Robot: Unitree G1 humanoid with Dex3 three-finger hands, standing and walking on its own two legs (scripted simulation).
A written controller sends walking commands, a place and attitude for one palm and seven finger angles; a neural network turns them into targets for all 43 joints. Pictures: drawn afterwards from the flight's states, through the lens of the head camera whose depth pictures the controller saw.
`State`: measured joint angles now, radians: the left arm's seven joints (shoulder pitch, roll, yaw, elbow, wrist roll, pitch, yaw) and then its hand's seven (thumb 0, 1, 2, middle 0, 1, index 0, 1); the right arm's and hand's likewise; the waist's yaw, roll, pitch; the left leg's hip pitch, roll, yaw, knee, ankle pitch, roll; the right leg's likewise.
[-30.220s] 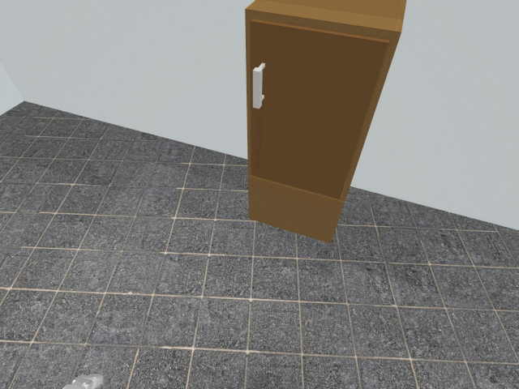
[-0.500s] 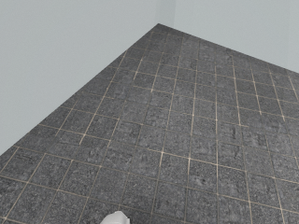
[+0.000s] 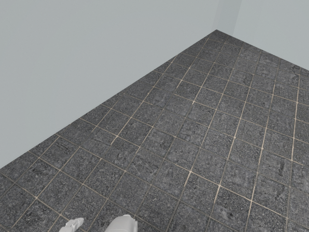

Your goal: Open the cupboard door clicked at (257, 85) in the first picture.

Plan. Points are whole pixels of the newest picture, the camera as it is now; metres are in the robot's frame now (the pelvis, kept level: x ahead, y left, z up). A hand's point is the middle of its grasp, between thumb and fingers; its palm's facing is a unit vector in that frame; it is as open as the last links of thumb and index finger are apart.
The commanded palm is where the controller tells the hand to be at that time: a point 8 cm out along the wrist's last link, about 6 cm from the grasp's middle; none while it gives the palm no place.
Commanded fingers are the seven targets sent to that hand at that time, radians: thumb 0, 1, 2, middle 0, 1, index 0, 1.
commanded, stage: turn to face it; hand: left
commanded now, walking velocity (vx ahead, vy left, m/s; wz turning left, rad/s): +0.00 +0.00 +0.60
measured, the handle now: out of the picture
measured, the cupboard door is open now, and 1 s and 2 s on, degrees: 49 49 49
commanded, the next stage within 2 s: none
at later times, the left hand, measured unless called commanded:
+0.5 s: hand out of the picture +0.07 +0.20 -0.16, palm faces +0.31 -0.90 -0.30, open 7.3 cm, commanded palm none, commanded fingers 0.00 0.90 0.90 -0.20 -0.30 -0.20 -0.30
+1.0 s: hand out of the picture +0.01 +0.19 -0.17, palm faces +0.59 -0.76 -0.26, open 7.4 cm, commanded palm none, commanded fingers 0.00 0.90 0.90 -0.20 -0.30 -0.20 -0.30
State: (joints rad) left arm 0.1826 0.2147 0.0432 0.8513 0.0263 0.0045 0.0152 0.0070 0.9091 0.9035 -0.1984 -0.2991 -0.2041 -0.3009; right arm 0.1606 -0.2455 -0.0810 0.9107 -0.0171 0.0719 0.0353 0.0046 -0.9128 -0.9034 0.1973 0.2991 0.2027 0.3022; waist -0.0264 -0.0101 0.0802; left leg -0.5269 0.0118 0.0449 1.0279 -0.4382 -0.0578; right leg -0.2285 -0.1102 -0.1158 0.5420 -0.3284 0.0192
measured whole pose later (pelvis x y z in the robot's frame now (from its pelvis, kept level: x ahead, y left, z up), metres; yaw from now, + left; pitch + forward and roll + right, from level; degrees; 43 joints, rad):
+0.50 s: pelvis +0.04 -0.04 -0.01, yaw +19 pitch +1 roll +1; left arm 0.17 0.23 0.05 0.84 0.02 0.01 0.01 0.01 0.91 0.90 -0.20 -0.30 -0.20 -0.30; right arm 0.15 -0.25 -0.07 0.90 -0.02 0.07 0.02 0.00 -0.91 -0.90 0.20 0.30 0.21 0.30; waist -0.01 0.03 0.09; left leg -0.47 -0.02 -0.08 0.90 -0.46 -0.03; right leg -0.32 -0.06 -0.07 0.64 -0.33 0.00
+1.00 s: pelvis +0.07 -0.04 +0.00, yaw +36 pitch +1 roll +0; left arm 0.17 0.27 0.07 0.87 0.01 0.05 0.00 0.01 0.91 0.90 -0.20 -0.30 -0.20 -0.30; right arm 0.14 -0.22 -0.04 0.90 -0.03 0.04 0.01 0.00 -0.91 -0.90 0.20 0.30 0.21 0.30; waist 0.00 -0.02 0.11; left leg -0.30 0.01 -0.04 0.54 -0.27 -0.01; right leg -0.45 -0.07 -0.02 0.91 -0.45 0.08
